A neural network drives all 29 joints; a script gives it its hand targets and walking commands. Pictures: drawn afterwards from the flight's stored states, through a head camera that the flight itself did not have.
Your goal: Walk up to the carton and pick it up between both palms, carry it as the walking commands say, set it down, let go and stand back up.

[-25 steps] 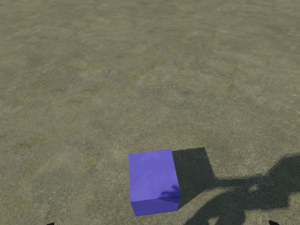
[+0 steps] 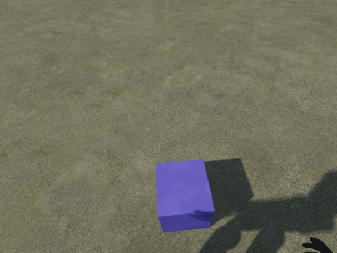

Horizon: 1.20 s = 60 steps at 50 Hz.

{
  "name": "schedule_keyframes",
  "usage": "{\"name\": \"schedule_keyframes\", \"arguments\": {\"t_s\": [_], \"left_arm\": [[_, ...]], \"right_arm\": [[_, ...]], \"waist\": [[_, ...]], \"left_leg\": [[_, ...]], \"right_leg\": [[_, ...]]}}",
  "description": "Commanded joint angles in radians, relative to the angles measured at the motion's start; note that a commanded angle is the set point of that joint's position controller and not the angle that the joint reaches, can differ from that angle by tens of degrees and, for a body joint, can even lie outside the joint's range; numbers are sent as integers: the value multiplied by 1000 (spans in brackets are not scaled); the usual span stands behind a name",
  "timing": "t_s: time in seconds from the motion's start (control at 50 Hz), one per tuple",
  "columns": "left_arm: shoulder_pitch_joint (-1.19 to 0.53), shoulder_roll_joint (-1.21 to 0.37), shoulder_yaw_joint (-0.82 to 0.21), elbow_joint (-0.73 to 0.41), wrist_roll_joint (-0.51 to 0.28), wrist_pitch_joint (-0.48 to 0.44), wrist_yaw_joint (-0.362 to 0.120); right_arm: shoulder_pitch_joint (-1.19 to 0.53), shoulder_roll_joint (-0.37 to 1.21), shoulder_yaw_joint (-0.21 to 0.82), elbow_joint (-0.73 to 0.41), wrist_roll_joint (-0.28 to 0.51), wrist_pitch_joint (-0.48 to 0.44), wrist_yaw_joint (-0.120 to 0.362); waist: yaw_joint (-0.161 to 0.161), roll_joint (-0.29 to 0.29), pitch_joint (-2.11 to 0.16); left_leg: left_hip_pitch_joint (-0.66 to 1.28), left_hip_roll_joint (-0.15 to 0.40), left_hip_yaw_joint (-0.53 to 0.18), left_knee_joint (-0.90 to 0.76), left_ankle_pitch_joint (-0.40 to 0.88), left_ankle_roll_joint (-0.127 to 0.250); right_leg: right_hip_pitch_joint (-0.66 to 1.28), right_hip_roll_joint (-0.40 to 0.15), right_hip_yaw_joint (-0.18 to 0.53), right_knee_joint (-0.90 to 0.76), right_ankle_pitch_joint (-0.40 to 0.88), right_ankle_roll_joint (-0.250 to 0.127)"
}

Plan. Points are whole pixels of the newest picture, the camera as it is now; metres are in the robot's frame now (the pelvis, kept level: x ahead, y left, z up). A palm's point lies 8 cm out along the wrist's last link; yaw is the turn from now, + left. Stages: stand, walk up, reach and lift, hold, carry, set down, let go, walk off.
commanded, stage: walk up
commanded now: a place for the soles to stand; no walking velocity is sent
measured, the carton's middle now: (182, 196) +0.50 +0.00 -0.62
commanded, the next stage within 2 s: reach and lift in 1.68 s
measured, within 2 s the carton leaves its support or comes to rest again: neither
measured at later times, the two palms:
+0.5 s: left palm (36, 242) +0.17 +0.35 -0.07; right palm out of the picture +0.10 -0.26 -0.08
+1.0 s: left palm out of the picture +0.13 +0.35 -0.08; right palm out of the picture +0.14 -0.26 -0.09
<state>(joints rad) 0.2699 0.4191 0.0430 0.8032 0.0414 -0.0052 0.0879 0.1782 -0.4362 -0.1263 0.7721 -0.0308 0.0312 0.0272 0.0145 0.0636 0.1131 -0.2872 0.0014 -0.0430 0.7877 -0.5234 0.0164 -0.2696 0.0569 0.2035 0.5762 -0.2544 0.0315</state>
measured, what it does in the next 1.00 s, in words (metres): steps on the spot: left foot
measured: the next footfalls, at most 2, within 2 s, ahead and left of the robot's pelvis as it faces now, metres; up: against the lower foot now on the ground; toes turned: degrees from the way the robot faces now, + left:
left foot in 0.04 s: +0.06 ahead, +0.15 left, +0.00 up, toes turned -2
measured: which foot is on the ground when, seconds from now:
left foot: up 0.00-0.02, down 0.04-1.00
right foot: down 0.00-1.00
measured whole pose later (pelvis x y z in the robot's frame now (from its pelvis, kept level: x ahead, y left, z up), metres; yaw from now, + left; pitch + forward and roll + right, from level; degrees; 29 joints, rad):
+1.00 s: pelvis +0.04 +0.03 +0.02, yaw +2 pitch -4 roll +0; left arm 0.12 0.37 0.03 0.99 0.01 -0.02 0.02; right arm 0.16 -0.37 -0.03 0.95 0.01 -0.02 -0.01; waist 0.00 0.02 0.05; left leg -0.08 -0.01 -0.03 0.38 -0.24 0.01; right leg -0.09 -0.04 -0.04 0.37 -0.21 0.03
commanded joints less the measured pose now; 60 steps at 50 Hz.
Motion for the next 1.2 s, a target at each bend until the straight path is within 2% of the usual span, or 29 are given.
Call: {"name": "schedule_keyframes", "arguments": {"t_s": [0.0, 0.02, 0.04, 0.06, 0.08, 0.1, 0.14, 0.18, 0.2, 0.22, 0.24, 0.26, 0.28, 0.32, 0.34, 0.38, 0.42, 0.44, 0.52, 0.54, 0.68, 0.8, 0.88, 0.9, 0.96, 1.0, 1.06, 1.08, 1.18], "left_arm": [[-113, 120, 36, -138, -35, -3, -23], [-68, 173, 54, -123, -31, 2, -15], [-19, 211, 68, -101, -32, 10, -25], [22, 221, 75, -95, -41, 14, -40], [16, 218, 72, -90, -45, 11, -50], [2, 203, 68, -86, -42, 9, -56], [-4, 196, 67, -88, -34, 6, -69], [8, 186, 60, -76, -34, -4, -74], [-5, 194, 63, -75, -26, -13, -71], [-31, 202, 61, -80, -20, -19, -68], [-80, 212, 60, -90, -20, -22, -68], [-118, 218, 58, -94, -28, -23, -68], [-116, 200, 53, -74, -37, -22, -71], [-85, 170, 40, -52, -36, -25, -80], [-91, 184, 40, -47, -34, -26, -80], [-115, 191, 42, -32, -34, -30, -75], [-121, 173, 35, -13, -39, -32, -75], [-125, 166, 30, -5, -38, -34, -74], [-149, 156, 27, 19, -38, -25, -71], [-160, 156, 26, 28, -37, -24, -72], [-188, 156, 28, 77, -38, -24, -68], [-197, 143, 25, 114, -36, -30, -67], [-190, 143, 30, 129, -33, -31, -65], [-185, 142, 27, 132, -35, -32, -65], [-187, 138, 29, 141, -34, -32, -66], [-177, 138, 31, 148, -32, -30, -68], [-187, 136, 32, 153, -30, -31, -66], [-177, 134, 32, 152, -31, -32, -67], [-172, 142, 39, 155, -30, -29, -66]], "right_arm": [[170, -235, -39, -67, -7, -27, -10], [72, -234, -30, -102, 5, -29, -12], [-7, -196, -21, -131, 4, -31, -16], [-34, -170, -20, -136, 9, -33, -19], [-51, -164, -17, -139, 8, -30, -21], [-31, -152, -7, -125, 15, -30, -25], [14, -160, 1, -112, 21, -32, -27], [2, -167, 18, -115, 23, -34, -25], [19, -149, 23, -102, 21, -37, -21], [43, -130, 32, -97, 31, -45, -17], [66, -118, 38, -94, 38, -53, -19], [84, -130, 37, -82, 44, -56, -21], [80, -140, 35, -71, 48, -56, -22], [29, -159, 32, -74, 45, -63, -20], [18, -157, 34, -59, 42, -66, -18], [45, -150, 37, -27, 38, -76, -20], [56, -146, 40, -15, 43, -77, -24], [51, -145, 38, -10, 44, -74, -24], [49, -133, 42, 15, 46, -62, -29], [37, -129, 43, 16, 46, -60, -30], [4, -132, 44, 61, 39, -60, -35], [-10, -120, 52, 100, 43, -60, -41], [-22, -127, 50, 119, 40, -58, -43], [-22, -128, 49, 129, 40, -60, -42], [-21, -116, 53, 141, 40, -58, -45], [-29, -115, 54, 147, 39, -57, -47], [-26, -109, 55, 160, 37, -60, -47], [-28, -107, 56, 164, 37, -60, -48], [-17, -115, 53, 178, 35, -57, -50]], "waist": [[-120, 183, -122], [-87, 103, -102], [-46, 31, -108], [-20, 30, -81], [-15, 33, -37], [-16, 30, 1], [-25, 87, 25], [3, 98, 24], [12, 41, 38], [-2, -7, 23], [-30, -56, 27], [-46, -40, 37], [-41, -20, 22], [-2, 9, -21], [6, -16, -22], [-8, -48, -86], [-17, -21, -140], [-19, -35, -145], [-27, -29, -166], [-23, -32, -164], [-18, -33, -124], [-25, -67, -105], [-19, -59, -118], [-20, -79, -109], [-23, -56, -100], [-16, -65, -97], [-25, -74, -104], [-23, -54, -90], [-20, -64, -80]], "left_leg": [[326, 304, -401, -549, 69, 116], [171, 382, -439, -536, 59, 215], [85, 347, -371, -509, -34, 227], [3, 325, -326, -525, -96, 206], [-50, 286, -262, -528, -62, 172], [-71, 264, -235, -527, -33, 151], [-55, 249, -203, -506, -2, 128], [-133, 233, -145, -454, 57, 89], [-172, 227, -139, -426, 119, 60], [-167, 184, -111, -383, 167, 32], [-121, 144, -89, -362, 200, 12], [-54, 123, -70, -381, 202, 5], [16, 140, -87, -441, 172, 12], [33, 196, -142, -499, 195, 48], [-1, 204, -141, -486, 260, 47], [59, 179, -97, -439, 508, 33], [149, 164, -52, -412, 612, 31], [161, 159, -49, -403, 619, 31], [178, 152, -39, -406, 612, 37], [171, 149, -35, -421, 577, 33], [158, 134, -38, -440, 575, 26], [164, 131, -51, -454, 582, 25], [162, 126, -55, -459, 548, 20], [171, 125, -61, -459, 545, 19], [159, 119, -57, -470, 527, 16], [146, 116, -65, -472, 505, 14], [151, 111, -74, -472, 514, 16], [147, 113, -77, -474, 500, 13], [122, 103, -79, -476, 474, 12]], "right_leg": [[-371, 51, -57, 285, -219, -51], [-299, 10, -61, 403, -317, -25], [-207, -39, -55, 447, -303, -23], [-153, -51, -50, 411, -275, -23], [-117, -66, -71, 326, -254, -25], [-93, -77, -86, 253, -235, -31], [-64, -83, -118, 147, -204, -44], [93, -86, -139, -74, -68, -62], [151, -103, -88, -153, -22, -71], [149, -158, 24, -186, -28, -91], [92, -206, 105, -228, -56, -113], [32, -212, 76, -223, -78, -110], [-20, -183, 6, -184, -110, -95], [53, -129, -91, -150, -16, -59], [118, -137, -100, -169, 33, -55], [181, -175, -88, -172, 205, -58], [170, -182, -95, -164, 284, -63], [166, -182, -109, -168, 299, -62], [178, -190, -136, -177, 293, -60], [182, -189, -135, -180, 270, -58], [204, -206, -141, -210, 277, -63], [202, -207, -157, -238, 271, -54], [212, -213, -170, -252, 230, -56], [202, -211, -171, -260, 229, -55], [198, -214, -171, -264, 209, -58], [201, -210, -179, -275, 168, -54], [201, -209, -185, -276, 160, -55], [186, -213, -183, -287, 129, -53], [198, -214, -194, -289, 98, -58]]}}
